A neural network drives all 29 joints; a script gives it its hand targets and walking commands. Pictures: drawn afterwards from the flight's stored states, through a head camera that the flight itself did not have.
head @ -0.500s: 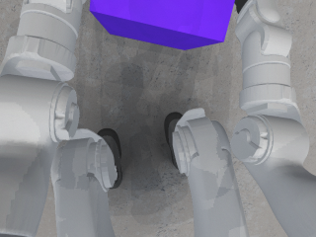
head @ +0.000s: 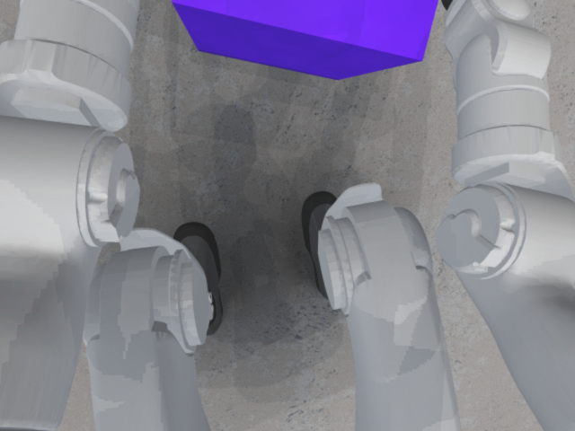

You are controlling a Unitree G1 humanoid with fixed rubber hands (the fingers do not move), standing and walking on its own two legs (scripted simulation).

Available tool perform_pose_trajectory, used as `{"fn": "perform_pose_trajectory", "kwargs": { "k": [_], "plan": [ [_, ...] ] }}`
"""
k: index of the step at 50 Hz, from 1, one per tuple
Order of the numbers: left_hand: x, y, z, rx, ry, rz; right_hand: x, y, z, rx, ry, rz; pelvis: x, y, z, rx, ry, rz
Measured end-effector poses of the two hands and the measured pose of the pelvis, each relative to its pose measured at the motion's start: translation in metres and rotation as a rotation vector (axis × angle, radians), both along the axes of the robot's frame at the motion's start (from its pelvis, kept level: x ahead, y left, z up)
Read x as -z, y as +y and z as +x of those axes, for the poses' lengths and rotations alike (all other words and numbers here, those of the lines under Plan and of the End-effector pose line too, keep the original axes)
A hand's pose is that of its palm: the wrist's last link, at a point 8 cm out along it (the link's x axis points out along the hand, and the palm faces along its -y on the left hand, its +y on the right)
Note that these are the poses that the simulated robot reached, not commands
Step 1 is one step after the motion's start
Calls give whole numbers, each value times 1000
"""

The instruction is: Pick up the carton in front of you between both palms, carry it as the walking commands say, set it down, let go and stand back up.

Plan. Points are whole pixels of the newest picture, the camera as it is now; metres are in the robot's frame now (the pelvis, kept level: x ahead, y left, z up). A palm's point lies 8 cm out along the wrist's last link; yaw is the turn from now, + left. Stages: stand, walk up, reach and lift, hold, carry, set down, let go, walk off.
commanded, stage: set down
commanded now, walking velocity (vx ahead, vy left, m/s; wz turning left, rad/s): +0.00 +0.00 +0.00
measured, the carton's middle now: out of the picture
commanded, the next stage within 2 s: let go in 1.68 s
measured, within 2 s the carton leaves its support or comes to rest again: neither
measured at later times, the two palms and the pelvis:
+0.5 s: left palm out of the picture +0.60 +0.09 -0.19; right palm out of the picture +0.50 -0.24 -0.18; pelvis +0.00 +0.00 -0.01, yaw -1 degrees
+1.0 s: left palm out of the picture +0.63 +0.09 -0.06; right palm out of the picture +0.52 -0.27 -0.06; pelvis +0.00 -0.01 +0.06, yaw -1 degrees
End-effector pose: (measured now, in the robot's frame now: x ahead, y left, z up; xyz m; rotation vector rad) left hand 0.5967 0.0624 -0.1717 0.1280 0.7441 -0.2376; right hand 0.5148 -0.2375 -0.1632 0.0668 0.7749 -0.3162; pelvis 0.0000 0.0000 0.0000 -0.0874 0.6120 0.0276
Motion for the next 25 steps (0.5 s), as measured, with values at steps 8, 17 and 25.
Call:
{"fn": "perform_pose_trajectory", "kwargs": {
  "k": [8,17,25],
  "plan": [
    [5,0,0,5,-12,-40,3,-3,-1,-12,-3,16,2,2,1,3,-18,-6],
    [7,1,0,19,-25,-44,4,-2,-2,-11,-8,20,6,4,0,6,-42,-10],
    [20,24,-1,-21,-20,50,19,-2,-11,30,33,-26,5,0,1,11,-38,-9]
  ]
}}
